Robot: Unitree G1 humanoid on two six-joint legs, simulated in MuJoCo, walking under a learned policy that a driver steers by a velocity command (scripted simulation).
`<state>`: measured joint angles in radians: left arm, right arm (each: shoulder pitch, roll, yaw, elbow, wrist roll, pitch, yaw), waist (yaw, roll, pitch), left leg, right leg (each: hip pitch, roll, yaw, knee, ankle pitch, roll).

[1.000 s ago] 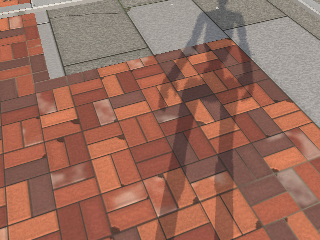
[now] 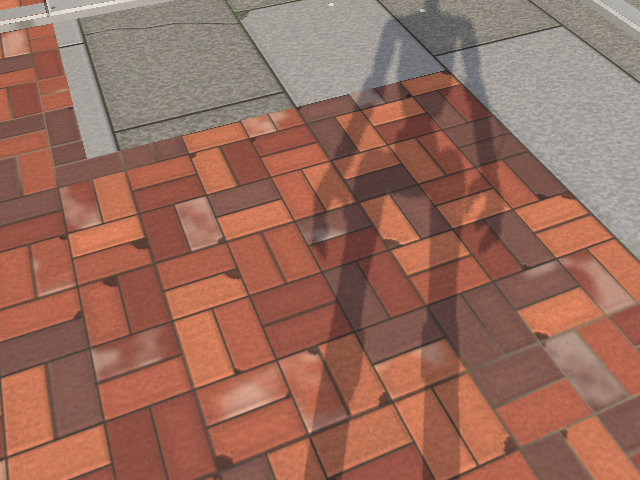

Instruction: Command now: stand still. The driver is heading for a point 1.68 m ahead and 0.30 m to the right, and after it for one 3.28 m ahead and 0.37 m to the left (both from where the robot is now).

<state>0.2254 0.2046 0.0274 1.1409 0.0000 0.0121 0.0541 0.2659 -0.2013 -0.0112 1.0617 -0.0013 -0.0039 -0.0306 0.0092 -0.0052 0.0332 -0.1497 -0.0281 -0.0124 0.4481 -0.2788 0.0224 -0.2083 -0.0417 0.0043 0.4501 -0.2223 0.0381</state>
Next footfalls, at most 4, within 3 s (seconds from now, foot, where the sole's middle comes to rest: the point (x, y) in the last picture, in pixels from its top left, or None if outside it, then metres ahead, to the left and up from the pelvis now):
0.96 left None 0.47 0.08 -0.78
1.52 right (414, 372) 0.76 -0.18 -0.78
2.02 left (367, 260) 1.10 -0.09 -0.78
2.50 right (470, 228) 1.22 -0.38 -0.78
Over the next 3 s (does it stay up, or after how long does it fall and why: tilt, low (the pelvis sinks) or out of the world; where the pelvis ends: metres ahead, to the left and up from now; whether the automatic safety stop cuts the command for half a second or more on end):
stays up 1.37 -0.24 -0.03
